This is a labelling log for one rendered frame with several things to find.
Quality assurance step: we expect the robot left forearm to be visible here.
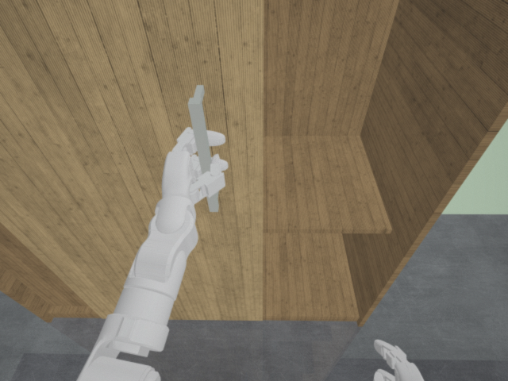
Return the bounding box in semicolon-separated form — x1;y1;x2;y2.
76;196;198;381

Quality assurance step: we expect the handle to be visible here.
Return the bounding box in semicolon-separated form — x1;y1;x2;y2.
188;85;219;212

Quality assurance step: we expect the wardrobe door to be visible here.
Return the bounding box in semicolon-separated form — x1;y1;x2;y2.
0;0;264;321
0;222;88;306

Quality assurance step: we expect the left robot hand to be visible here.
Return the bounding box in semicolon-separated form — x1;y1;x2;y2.
162;127;229;205

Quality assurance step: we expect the left robot upper arm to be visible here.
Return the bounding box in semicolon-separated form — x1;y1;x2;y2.
80;356;161;381

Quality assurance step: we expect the right robot hand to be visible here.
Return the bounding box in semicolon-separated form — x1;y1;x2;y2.
374;340;424;381

